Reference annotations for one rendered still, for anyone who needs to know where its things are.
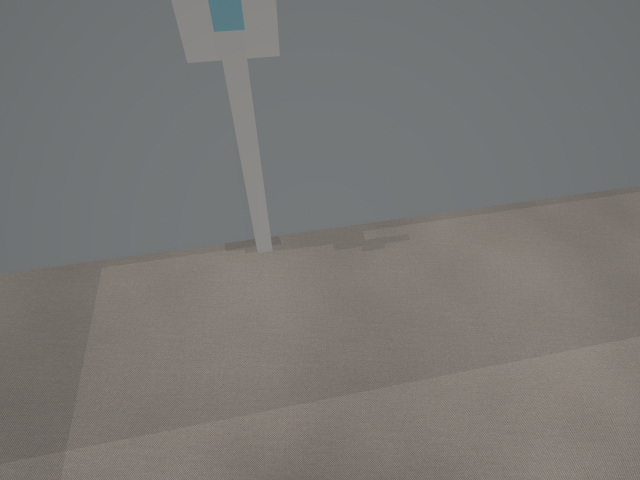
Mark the button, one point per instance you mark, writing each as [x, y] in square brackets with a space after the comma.
[226, 15]

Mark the panel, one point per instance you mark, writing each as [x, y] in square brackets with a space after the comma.
[259, 39]

